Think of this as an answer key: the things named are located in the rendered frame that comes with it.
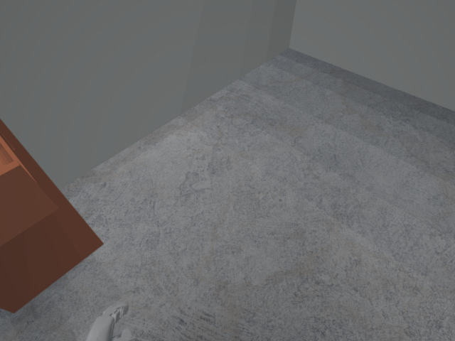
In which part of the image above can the drawer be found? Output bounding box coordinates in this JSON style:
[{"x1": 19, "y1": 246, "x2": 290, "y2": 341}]
[{"x1": 0, "y1": 134, "x2": 59, "y2": 246}]

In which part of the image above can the cabinet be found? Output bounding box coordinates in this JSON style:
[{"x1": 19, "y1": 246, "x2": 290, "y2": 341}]
[{"x1": 0, "y1": 119, "x2": 104, "y2": 313}]

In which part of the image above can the left robot hand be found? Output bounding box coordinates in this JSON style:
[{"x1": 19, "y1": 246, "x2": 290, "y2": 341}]
[{"x1": 85, "y1": 303, "x2": 135, "y2": 341}]

